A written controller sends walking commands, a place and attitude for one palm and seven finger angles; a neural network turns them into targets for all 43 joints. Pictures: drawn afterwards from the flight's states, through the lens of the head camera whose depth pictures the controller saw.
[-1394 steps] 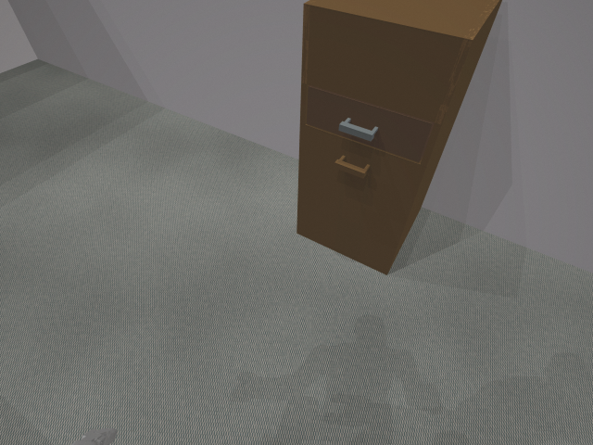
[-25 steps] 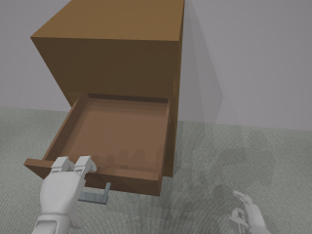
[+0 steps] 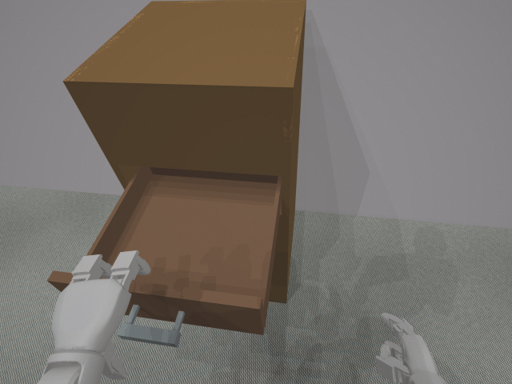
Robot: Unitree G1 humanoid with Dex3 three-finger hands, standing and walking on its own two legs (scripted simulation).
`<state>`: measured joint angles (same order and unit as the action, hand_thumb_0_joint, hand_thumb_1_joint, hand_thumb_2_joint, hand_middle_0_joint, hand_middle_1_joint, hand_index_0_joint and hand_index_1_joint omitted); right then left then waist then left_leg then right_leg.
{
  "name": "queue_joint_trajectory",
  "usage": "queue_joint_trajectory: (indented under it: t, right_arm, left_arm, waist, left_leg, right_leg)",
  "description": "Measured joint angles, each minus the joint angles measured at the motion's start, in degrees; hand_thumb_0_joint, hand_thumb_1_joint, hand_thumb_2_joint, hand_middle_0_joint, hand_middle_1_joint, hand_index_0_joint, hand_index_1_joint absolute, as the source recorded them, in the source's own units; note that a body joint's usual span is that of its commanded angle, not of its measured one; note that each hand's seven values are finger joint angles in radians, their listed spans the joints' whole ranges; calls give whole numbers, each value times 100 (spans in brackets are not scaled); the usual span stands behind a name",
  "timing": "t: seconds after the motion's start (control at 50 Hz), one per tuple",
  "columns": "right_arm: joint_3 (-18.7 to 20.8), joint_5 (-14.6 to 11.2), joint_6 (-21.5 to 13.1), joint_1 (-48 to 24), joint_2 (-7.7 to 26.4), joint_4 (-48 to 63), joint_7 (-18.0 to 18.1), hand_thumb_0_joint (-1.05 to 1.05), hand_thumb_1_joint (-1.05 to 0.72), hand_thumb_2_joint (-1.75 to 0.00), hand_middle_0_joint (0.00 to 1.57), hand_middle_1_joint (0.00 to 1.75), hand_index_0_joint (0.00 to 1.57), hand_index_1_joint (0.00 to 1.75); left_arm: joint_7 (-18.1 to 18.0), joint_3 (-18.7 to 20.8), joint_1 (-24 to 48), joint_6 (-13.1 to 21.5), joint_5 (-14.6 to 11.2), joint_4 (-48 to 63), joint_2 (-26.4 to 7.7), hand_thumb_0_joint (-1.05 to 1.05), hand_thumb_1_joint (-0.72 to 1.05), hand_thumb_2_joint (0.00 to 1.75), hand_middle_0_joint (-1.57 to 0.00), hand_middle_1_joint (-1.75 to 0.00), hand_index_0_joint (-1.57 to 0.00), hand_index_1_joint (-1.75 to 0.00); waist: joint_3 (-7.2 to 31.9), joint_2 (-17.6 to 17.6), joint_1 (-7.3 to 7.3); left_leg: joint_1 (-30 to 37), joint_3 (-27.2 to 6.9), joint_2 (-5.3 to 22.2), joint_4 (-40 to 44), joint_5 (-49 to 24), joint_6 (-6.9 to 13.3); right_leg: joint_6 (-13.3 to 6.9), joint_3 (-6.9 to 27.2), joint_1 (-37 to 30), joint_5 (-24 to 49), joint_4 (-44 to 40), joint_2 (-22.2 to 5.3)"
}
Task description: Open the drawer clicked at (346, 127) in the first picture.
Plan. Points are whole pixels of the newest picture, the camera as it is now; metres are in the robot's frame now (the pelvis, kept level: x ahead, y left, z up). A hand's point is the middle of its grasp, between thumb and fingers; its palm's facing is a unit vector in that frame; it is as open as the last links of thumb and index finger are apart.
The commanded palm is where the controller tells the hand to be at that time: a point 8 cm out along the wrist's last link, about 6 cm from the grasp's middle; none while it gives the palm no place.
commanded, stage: lift the hand off the handle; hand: left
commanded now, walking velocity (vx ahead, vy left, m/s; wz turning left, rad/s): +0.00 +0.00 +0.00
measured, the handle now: (153, 324) +0.23 +0.23 -0.09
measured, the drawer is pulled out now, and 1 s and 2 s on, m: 0.30 0.30 0.30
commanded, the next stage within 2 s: draw the hand back to the body in 0.26 s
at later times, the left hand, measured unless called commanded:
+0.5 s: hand (111, 312) +0.19 +0.23 +0.06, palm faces +0.06 -0.09 -0.99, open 13.8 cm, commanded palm +0.16 +0.24 +0.12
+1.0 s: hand (74, 305) +0.18 +0.26 +0.10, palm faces +0.10 -0.24 -0.97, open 13.8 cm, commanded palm +0.15 +0.26 +0.16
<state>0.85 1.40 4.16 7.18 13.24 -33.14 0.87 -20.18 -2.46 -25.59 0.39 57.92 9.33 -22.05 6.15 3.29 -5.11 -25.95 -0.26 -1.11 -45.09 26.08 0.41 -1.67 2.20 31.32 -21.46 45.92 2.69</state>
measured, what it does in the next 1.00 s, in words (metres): stands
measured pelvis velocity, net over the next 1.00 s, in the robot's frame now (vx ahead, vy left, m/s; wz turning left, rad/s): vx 0.00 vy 0.01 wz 0.01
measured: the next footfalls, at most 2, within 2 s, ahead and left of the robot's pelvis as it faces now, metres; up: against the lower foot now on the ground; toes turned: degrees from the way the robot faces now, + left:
none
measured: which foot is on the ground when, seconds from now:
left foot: down 0.00-1.00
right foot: down 0.00-1.00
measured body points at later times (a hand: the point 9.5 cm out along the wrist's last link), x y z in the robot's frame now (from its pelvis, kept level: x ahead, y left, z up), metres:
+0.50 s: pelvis +0.00 +0.00 +0.01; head +0.01 -0.03 +0.46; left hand +0.18 +0.23 +0.11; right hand +0.21 -0.21 -0.09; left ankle -0.03 +0.12 -0.71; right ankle +0.02 -0.10 -0.71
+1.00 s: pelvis +0.00 +0.01 +0.02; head +0.01 -0.02 +0.47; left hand +0.17 +0.27 +0.16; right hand +0.22 -0.20 -0.07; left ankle -0.03 +0.12 -0.71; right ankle +0.02 -0.10 -0.71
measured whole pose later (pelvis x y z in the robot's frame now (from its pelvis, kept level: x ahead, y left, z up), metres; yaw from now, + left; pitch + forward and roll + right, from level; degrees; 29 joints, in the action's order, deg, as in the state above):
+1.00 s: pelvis +0.00 +0.01 +0.02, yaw +0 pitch +2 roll +0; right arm -0.4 0.3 4.8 6.8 14.1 -32.1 1.9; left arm -10.9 3.8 -28.7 0.8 43.0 20.1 -26.8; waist 2.2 4.9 -5.8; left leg -16.3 -0.8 -1.2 -36.6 22.1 1.2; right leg -0.7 2.0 20.6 -17.1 35.9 2.3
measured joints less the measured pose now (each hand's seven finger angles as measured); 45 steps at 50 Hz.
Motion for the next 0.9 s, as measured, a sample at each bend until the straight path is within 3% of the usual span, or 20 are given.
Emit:
queue_joint_trajectory:
  t: [0.5,0.7,0.9]
  right_arm:
    - [-64,4,36,41,-27,12,-5,1,-90,-90,20,30,20,30]
    - [-72,-54,80,6,54,-18,55,2,-90,-90,20,30,20,30]
    - [-130,-61,87,-2,90,81,70,2,-90,-90,20,30,20,30]
  left_arm:
    - [325,90,-129,157,-70,409,-165,0,-49,30,-32,-120,-32,-120]
    - [592,336,-84,-60,-365,576,-327,0,-49,30,-32,-120,-32,-120]
    - [789,469,-339,78,-466,970,-536,0,-49,30,-32,-120,-32,-120]
  waist:
    - [-110,27,-37]
    - [-185,91,-40]
    - [-240,105,-87]
  left_leg:
    - [362,16,19,358,-162,1]
    - [578,-18,-9,564,-271,29]
    - [795,-13,0,763,-350,55]
  right_leg:
    - [6,28,-360,167,-360,12]
    - [40,4,-608,267,-594,-25]
    - [72,17,-857,381,-860,-23]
